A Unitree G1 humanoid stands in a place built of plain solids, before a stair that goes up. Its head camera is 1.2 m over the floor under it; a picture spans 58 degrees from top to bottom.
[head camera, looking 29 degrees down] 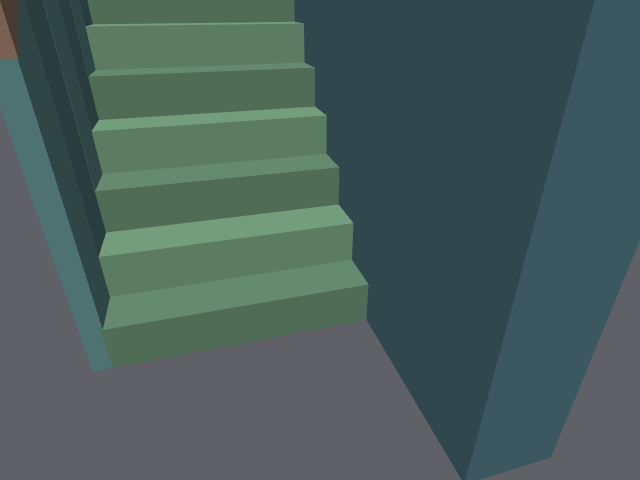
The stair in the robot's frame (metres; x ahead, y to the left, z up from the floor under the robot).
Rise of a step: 0.18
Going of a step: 0.20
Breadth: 1.00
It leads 16 degrees to the left of straight ahead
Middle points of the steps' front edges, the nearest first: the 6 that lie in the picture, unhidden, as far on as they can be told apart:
1.32 0.28 0.18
1.51 0.34 0.37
1.71 0.40 0.55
1.90 0.45 0.73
2.09 0.51 0.92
2.29 0.56 1.10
